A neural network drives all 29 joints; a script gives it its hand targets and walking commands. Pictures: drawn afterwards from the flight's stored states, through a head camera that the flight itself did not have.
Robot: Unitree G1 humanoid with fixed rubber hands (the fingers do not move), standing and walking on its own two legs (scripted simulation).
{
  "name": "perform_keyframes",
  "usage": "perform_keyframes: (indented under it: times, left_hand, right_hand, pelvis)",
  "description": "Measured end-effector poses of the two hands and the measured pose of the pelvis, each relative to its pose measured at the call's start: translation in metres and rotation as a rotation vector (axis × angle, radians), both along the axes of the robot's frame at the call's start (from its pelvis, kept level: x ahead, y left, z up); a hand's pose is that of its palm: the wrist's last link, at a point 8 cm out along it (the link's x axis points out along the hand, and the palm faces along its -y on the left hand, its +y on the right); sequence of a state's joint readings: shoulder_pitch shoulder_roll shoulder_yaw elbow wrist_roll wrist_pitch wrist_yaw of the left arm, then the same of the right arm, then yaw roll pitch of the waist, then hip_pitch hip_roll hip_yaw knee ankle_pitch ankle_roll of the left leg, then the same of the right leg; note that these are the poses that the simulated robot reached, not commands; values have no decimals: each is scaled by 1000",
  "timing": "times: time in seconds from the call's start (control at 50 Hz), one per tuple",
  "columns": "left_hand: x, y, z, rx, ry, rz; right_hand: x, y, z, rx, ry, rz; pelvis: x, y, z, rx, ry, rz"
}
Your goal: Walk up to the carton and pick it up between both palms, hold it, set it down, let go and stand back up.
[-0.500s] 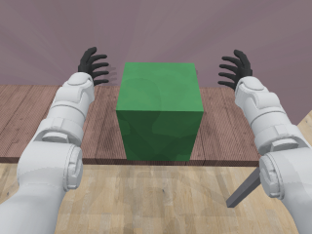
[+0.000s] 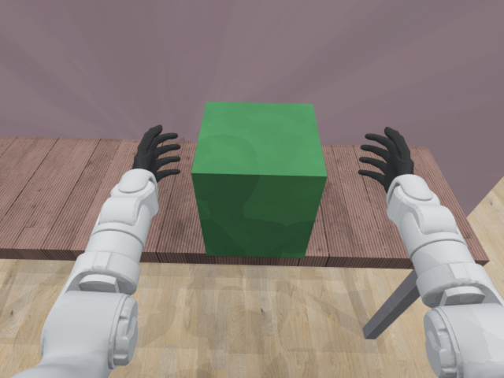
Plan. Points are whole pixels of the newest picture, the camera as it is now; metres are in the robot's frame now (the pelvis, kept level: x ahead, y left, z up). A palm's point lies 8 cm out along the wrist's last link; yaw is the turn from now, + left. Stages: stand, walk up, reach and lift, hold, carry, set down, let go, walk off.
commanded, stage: set down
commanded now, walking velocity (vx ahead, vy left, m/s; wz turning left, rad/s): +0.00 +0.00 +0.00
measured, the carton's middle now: (257, 183) +0.50 -0.03 +0.01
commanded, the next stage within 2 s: none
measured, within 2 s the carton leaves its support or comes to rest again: neither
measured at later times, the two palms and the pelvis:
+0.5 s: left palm (132, 227) +0.38 +0.19 +0.06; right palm (392, 224) +0.34 -0.23 +0.07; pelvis +0.01 +0.01 +0.00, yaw +0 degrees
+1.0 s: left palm (118, 302) +0.28 +0.21 -0.01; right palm (381, 292) +0.27 -0.21 -0.01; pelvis +0.03 +0.01 +0.00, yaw +0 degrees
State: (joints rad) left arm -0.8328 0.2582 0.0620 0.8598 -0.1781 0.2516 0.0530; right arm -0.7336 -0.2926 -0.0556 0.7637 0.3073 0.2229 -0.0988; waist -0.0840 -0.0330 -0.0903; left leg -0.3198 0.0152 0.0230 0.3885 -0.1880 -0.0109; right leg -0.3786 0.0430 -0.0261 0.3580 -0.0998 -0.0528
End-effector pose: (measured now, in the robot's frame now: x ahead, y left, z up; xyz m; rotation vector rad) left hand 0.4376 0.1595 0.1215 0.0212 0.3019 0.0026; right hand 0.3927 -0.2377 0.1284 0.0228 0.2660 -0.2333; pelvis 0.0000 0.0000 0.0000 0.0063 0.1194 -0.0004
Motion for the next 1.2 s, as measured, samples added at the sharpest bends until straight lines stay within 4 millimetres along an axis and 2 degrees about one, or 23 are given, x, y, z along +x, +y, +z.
perform_keyframes:
  times: [0.1,0.22,0.36,0.52,0.6,0.7,0.82,1.02,1.2]
  left_hand:
    - [-10,11,-18,19,4,16]
    - [-33,25,-38,30,25,15]
    - [-55,28,-50,24,17,10]
    - [-62,29,-66,19,17,2]
    - [-75,29,-73,30,-25,-7]
    - [-99,33,-96,28,22,3]
    - [-124,41,-115,41,46,23]
    - [-157,54,-134,57,31,40]
    - [-183,54,-155,55,103,36]
  right_hand:
    - [-8,12,-24,17,8,15]
    - [-24,21,-53,17,11,19]
    - [-42,14,-61,-5,-21,20]
    - [-53,7,-60,-26,-19,20]
    - [-67,9,-73,-36,-22,38]
    - [-91,14,-101,-23,33,45]
    - [-111,18,-117,-16,40,40]
    - [-128,28,-141,-8,69,50]
    - [-144,34,-159,-22,133,69]
  pelvis:
    - [3,1,0,-1,-10,-1]
    - [8,5,2,-5,-43,8]
    - [12,10,2,-8,-73,10]
    - [13,10,2,-4,-79,0]
    - [19,11,3,-10,-91,-1]
    - [23,11,3,-14,-118,0]
    - [23,12,2,-10,-127,-3]
    - [25,14,1,-9,-117,6]
    - [27,16,0,-15,-141,8]
